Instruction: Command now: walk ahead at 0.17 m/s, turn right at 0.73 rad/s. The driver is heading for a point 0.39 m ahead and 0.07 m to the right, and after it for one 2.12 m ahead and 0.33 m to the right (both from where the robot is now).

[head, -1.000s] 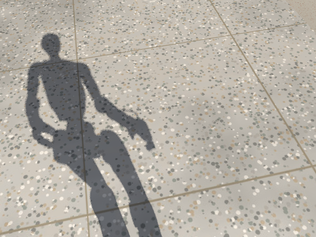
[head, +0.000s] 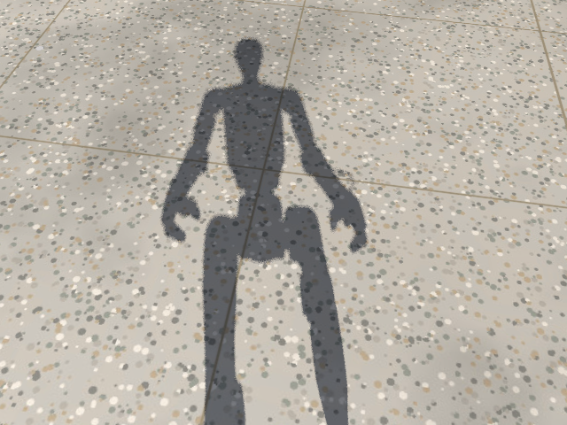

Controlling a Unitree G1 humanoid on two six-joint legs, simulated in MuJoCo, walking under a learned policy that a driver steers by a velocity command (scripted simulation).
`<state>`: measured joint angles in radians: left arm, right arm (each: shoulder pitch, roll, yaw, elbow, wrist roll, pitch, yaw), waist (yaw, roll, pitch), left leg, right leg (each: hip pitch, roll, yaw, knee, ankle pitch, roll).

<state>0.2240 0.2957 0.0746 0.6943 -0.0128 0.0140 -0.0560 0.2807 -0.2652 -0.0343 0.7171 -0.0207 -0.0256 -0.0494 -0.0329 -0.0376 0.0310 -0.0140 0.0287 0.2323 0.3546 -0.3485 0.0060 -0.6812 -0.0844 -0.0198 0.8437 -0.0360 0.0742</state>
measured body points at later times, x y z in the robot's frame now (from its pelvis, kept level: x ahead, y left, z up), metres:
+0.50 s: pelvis +0.12 +0.00 -0.01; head +0.15 -0.02 +0.44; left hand +0.41 +0.18 -0.08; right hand +0.15 -0.33 -0.10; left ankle +0.25 +0.10 -0.72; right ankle +0.14 -0.12 -0.74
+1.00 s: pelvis +0.14 -0.01 +0.00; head +0.17 -0.03 +0.45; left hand +0.32 +0.26 -0.09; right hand +0.23 -0.33 -0.09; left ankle +0.20 +0.11 -0.70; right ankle +0.08 -0.10 -0.74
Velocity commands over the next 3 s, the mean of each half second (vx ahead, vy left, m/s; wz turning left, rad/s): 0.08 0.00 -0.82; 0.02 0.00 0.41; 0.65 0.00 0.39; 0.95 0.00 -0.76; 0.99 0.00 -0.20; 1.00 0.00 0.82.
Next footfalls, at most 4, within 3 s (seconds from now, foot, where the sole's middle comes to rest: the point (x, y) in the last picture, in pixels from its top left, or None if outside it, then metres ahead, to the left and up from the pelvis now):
0.12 right None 0.18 -0.13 -0.77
0.54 left None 0.27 0.07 -0.77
0.90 right None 0.12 -0.10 -0.77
1.46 left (172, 423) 0.49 0.25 -0.77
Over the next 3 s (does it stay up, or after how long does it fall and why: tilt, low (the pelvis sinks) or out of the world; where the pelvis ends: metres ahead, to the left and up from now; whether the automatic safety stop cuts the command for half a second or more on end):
stays up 1.62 -0.21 -0.01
